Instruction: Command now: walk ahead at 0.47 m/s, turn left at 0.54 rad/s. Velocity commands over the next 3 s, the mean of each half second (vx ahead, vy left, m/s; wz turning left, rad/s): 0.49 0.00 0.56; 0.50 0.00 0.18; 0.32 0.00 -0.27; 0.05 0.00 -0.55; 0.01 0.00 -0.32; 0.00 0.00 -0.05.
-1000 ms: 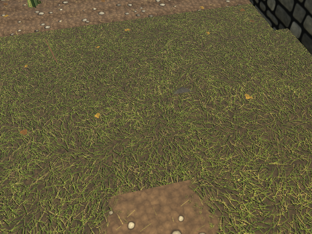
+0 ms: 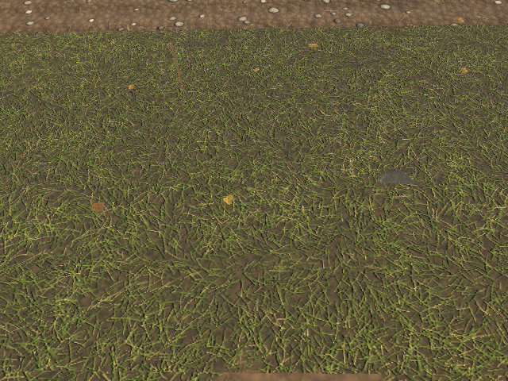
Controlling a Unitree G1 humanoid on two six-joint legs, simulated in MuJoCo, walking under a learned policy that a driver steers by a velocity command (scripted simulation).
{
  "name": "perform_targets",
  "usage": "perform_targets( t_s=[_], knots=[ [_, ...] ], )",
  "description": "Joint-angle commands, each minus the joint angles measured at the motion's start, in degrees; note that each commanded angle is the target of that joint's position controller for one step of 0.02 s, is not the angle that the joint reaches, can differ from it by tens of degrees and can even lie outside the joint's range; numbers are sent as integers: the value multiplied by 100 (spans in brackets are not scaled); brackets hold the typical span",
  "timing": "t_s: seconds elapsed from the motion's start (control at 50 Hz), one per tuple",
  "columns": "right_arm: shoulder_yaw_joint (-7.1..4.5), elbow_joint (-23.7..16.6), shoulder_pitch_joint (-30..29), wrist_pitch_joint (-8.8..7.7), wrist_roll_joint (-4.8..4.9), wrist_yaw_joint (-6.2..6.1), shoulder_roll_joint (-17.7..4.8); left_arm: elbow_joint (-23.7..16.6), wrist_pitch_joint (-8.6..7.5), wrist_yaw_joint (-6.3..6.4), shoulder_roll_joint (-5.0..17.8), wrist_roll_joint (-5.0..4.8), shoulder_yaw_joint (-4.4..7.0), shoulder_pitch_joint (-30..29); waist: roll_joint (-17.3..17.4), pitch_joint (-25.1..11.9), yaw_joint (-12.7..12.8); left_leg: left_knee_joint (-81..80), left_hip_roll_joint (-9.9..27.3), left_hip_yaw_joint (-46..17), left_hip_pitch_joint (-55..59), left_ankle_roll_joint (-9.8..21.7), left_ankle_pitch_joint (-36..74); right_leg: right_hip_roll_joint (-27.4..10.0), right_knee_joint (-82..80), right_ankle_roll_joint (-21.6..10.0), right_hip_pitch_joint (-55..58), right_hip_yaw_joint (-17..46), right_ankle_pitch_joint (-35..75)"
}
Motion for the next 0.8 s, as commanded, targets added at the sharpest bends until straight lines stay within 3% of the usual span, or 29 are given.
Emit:
perform_targets(
  t_s=[0.02,0.08,0.12,0.14,0.16,0.18,0.2,0.22,0.24,0.26,0.3,0.34,0.36,0.4,0.44,0.46,0.5,0.58,0.6,0.62,0.64,0.66,0.68,0.7,0.72,0.74,0.76,0.78,0.8],
  knots=[
    [112,-679,-1006,-72,25,63,17,-149,-12,67,801,7,135,403,-864,585,137,-710,-82,464,-99,194,-456,-1543,-468,-572,145,525,2800],
    [73,-748,-930,-97,7,28,-131,-105,96,104,997,23,184,438,-885,352,11,-1138,-482,845,718,493,-1481,-1611,364,-578,575,211,4855],
    [-65,-407,202,-158,-2,-51,-399,-106,171,84,1196,35,231,414,-920,-412,-463,-1472,-934,927,2204,737,-1710,-1604,2131,-494,517,-28,5929],
    [-193,-173,1061,-221,-51,-128,-700,-193,180,33,1248,-38,238,312,-718,-982,-901,-1943,-701,350,3739,956,-1395,-1531,3493,-319,-425,-113,4901],
    [-351,-192,1543,-240,-108,-217,-1359,-609,146,-85,689,-170,101,285,301,-1783,-884,-2161,1118,-2282,5809,1598,-2369,-980,5522,-40,-2755,-11,1171],
    [-415,-192,1865,-126,62,-252,-1686,-1002,58,-193,894,-165,163,-340,597,-2158,-1038,-3203,1967,-4802,6415,2070,-1966,58,6587,121,-4114,1027,-1119],
    [-381,-38,1790,-42,38,-331,-1598,-1223,-1,-193,1090,-153,224,-1183,34,-1239,-1062,-3219,1686,-3776,6140,1798,-1489,-305,6524,41,-4940,1500,-502],
    [-310,29,1509,-58,105,-385,-1328,-1241,-67,-162,1026,-156,200,-1217,-67,-558,-831,-3150,1526,-3007,5290,1612,-554,-489,6194,15,-4874,1418,-164],
    [-237,-28,1110,-100,141,-393,-1071,-1136,-54,-150,955,-86,209,-1044,-401,-205,-451,-3212,1131,-2352,4359,1307,243,-684,5570,12,-4291,1484,127],
    [-188,-68,827,-157,195,-419,-917,-1104,64,-144,876,39,216,-874,-310,-59,-161,-3274,807,-1932,3736,1177,756,-726,5241,83,-3807,1488,156],
    [-145,-117,775,-293,256,-400,-851,-1102,326,-182,823,125,229,-720,-105,-175,57,-3333,488,-1572,3285,1138,1288,-679,4868,216,-3282,1462,202],
    [-169,-70,979,-363,305,-394,-1014,-1281,446,-193,806,101,233,-1082,-11,-117,82,-3420,275,-1415,3007,1087,1349,-553,4350,314,-3248,1389,571],
    [-176,-72,1043,-382,312,-381,-1077,-1397,448,-185,844,84,237,-1361,10,3,53,-3500,157,-1336,2733,1033,1236,-468,3877,348,-3138,1337,854],
    [-193,-41,1305,-368,287,-380,-1179,-1672,452,-217,775,149,186,-2043,163,88,-160,-3465,60,-1369,2703,887,1620,-249,3313,354,-3138,1185,1399],
    [-194,-89,1399,-356,221,-366,-1174,-1678,428,-250,769,101,140,-2155,258,-151,-243,-3331,-7,-1291,2742,719,1926,-50,3217,243,-2827,1091,2171],
    [-200,-82,1483,-364,145,-367,-1195,-1559,398,-279,884,129,162,-1986,364,-289,-250,-3153,191,-1435,3119,725,2108,-141,3543,126,-2978,1258,2478],
    [-149,-50,1786,-349,150,-402,-1052,-1627,334,-309,1085,152,187,-2262,117,-171,-401,-3046,389,-1711,3672,871,1941,-248,3552,15,-3511,1408,2245],
    [-141,-66,2108,-349,49,-461,-1115,-1758,230,-386,1177,198,169,-2586,3,142,-494,-2576,739,-1972,4597,1136,2552,-196,3337,-180,-4039,1452,1318],
    [-159,-106,2006,-339,57,-484,-1221,-1697,210,-386,1218,176,173,-2352,-10,107,-382,-2346,722,-1914,4567,1103,3067,-124,3162,-243,-3700,1464,1153],
    [-148,-200,1682,-342,54,-490,-1241,-1529,186,-375,1229,173,182,-1843,-15,1,-92,-1987,577,-1668,4169,941,3813,48,2882,-352,-2819,1350,907],
    [-135,-198,1558,-350,13,-438,-1233,-1409,150,-365,1225,95,211,-1517,143,-162,24,-1512,178,-1445,3940,769,3407,155,2376,-432,-2111,1306,1378],
    [-124,-271,1241,-392,53,-401,-1246,-1160,129,-346,1306,94,285,-724,169,-372,448,-681,110,-1455,3386,703,3339,290,2146,-479,-1060,1185,1339],
    [-143,-335,853,-445,141,-361,-1269,-826,86,-303,1411,116,360,427,-390,-534,1152,1000,-225,-1242,2380,502,2803,178,1482,-580,319,1272,1645],
    [-49,-477,1310,-509,249,-311,-695,-737,30,-281,1930,66,484,722,-2168,-839,829,3343,-1127,-912,534,49,-1573,-1445,698,-1293,1607,3994,1036],
    [19,-479,1078,-607,123,-414,-773,-854,-2,-335,1415,-39,306,376,-1260,-274,599,3312,-1040,-1291,-253,193,-3079,-1867,269,-1272,1175,4985,1911],
    [-1,-434,1144,-567,116,-433,-912,-959,-29,-307,1488,-49,337,-316,-1027,185,124,3152,-861,-1315,-864,185,-2818,-2044,95,-1606,706,5212,1317],
    [-70,-356,851,-507,60,-398,-1199,-1174,-51,-301,1175,-10,248,-815,-35,470,62,2735,-564,-1263,-683,115,-2497,-1826,-12,-1561,46,4668,1298],
    [-121,-455,607,-464,-33,-321,-1285,-1122,-99,-256,1340,-11,262,-840,-250,563,-2,2296,-507,-1246,-602,23,-2428,-1773,52,-1521,-269,4475,1629],
    [-120,-566,367,-376,-87,-237,-1258,-1037,-110,-225,1305,-19,234,-919,-297,655,-177,1762,-345,-1124,-356,-70,-2250,-1535,-101,-1362,-671,4040,1388]
  ],
)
